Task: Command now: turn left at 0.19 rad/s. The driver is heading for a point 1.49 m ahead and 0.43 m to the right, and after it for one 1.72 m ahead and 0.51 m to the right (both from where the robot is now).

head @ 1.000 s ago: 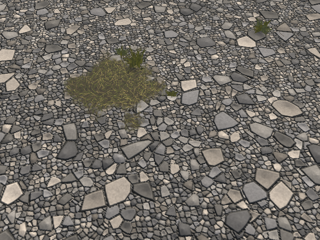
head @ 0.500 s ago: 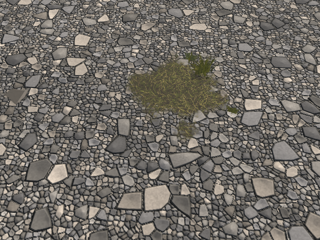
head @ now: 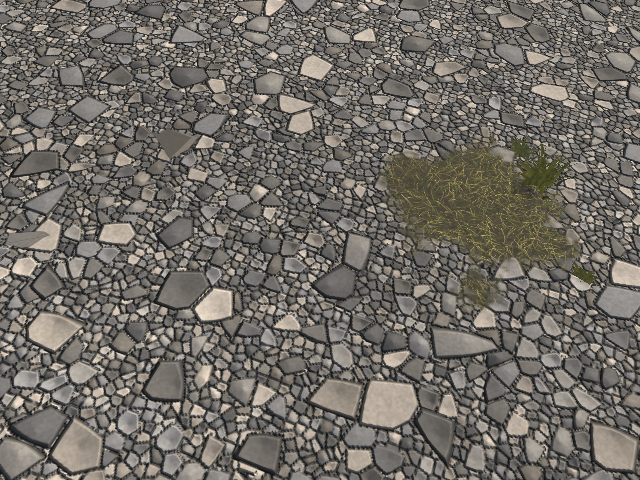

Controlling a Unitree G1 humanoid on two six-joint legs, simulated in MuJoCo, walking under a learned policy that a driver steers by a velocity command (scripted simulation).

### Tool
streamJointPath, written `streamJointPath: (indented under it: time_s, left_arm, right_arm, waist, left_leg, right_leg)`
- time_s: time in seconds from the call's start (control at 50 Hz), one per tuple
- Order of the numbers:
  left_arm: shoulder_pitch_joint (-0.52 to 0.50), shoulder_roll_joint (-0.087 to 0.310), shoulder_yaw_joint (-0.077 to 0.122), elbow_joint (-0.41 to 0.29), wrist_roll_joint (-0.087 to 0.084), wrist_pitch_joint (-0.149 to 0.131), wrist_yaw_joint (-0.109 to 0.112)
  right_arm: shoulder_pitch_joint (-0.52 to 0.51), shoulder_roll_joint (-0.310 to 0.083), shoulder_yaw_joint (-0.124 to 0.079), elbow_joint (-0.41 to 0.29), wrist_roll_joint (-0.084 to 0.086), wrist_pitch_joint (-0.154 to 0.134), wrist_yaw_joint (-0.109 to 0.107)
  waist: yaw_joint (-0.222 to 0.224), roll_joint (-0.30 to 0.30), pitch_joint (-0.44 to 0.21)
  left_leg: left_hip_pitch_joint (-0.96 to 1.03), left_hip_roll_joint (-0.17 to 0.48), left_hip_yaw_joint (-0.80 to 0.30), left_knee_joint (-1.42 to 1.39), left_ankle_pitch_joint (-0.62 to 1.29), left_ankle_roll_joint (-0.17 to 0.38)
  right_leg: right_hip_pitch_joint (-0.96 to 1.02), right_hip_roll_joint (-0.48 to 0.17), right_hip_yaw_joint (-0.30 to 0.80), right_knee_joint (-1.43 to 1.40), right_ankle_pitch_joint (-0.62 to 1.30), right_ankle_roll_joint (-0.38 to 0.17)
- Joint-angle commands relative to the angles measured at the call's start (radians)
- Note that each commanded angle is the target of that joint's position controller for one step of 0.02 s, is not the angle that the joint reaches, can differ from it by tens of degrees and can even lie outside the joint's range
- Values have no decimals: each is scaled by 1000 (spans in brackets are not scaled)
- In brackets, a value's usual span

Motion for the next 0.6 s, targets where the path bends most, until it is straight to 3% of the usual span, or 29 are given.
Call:
streamJointPath:
  time_s: [0.02,0.04,0.1,0.14,0.18,0.22,0.24,0.26,0.28,0.3,0.32,0.4,0.6]
  left_arm:
    - [-24,110,31,-51,-6,-1,13]
    - [-14,116,34,-44,1,6,19]
    - [25,67,19,-21,-6,6,16]
    - [-6,47,7,-25,-5,4,14]
    - [-8,54,5,-22,-7,3,12]
    - [35,45,0,0,-2,-2,6]
    - [42,60,-2,6,13,-6,4]
    - [47,107,4,1,21,-8,6]
    - [19,163,19,22,7,-9,5]
    - [-5,102,8,13,2,-14,-1]
    - [-9,75,-1,20,10,-21,-3]
    - [8,59,-11,53,10,-43,3]
    - [14,51,-21,119,5,-35,13]
  right_arm:
    - [-11,-153,-37,-42,-6,-44,-1]
    - [-36,-151,-35,-36,5,-48,-4]
    - [-61,-111,-22,-14,4,-47,-11]
    - [-54,-110,-21,4,3,-43,-12]
    - [-47,-113,-20,24,3,-38,-11]
    - [-68,-96,-10,42,15,-36,-10]
    - [-37,-82,-5,62,16,-41,-7]
    - [-7,-74,-2,76,1,-49,-4]
    - [32,-72,-7,78,-4,-52,-1]
    - [-20,-94,-7,87,-11,-49,-5]
    - [-47,-99,-13,88,-4,-45,-9]
    - [-28,-82,-14,122,3,-29,-22]
    - [15,-82,-19,239,9,-38,-29]
  waist:
    - [-32,196,-118]
    - [-25,197,-101]
    - [-5,184,-122]
    - [-29,187,-118]
    - [-38,188,-118]
    - [-2,167,-105]
    - [0,131,-99]
    - [-24,65,-97]
    - [-87,-74,-78]
    - [-43,-55,-60]
    - [-37,-44,-43]
    - [-30,-16,-34]
    - [-23,48,-28]
  left_leg:
    - [173,268,-250,-171,484,205]
    - [148,259,-233,-171,516,194]
    - [119,213,-167,-161,532,183]
    - [124,211,-174,-154,483,187]
    - [123,223,-209,-154,415,196]
    - [77,199,-207,-145,288,162]
    - [39,173,-200,-147,200,115]
    - [1,126,-168,-116,100,65]
    - [25,57,-95,-135,24,25]
    - [81,39,-73,-106,18,-4]
    - [93,38,-69,-90,29,-6]
    - [89,48,-78,-90,102,6]
    - [93,48,-68,-98,160,-14]
  right_leg:
    - [-158,-1,69,198,-49,24]
    - [-144,0,76,199,1,33]
    - [-45,12,60,95,84,44]
    - [2,18,48,-27,91,40]
    - [49,24,43,-131,117,32]
    - [160,37,26,-347,292,7]
    - [234,23,54,-423,433,-11]
    - [283,-43,125,-421,581,-38]
    - [203,-46,111,-373,470,-82]
    - [126,-28,111,-403,332,-98]
    - [97,-20,110,-420,277,-87]
    - [109,3,87,-413,306,-57]
    - [141,26,72,-405,335,-66]
Velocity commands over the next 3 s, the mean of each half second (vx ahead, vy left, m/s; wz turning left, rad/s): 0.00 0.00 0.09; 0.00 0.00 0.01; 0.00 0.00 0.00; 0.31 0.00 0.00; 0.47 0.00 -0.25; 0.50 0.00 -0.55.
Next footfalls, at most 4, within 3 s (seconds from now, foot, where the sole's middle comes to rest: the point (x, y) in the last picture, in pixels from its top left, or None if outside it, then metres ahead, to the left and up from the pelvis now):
0.24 right None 0.03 -0.14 -0.77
2.18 right None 0.43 -0.12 -0.77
2.68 left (305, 359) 0.73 0.06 -0.77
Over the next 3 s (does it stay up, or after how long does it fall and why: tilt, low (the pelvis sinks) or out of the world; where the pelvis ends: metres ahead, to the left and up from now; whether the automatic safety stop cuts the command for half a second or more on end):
stays up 0.69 -0.05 0.01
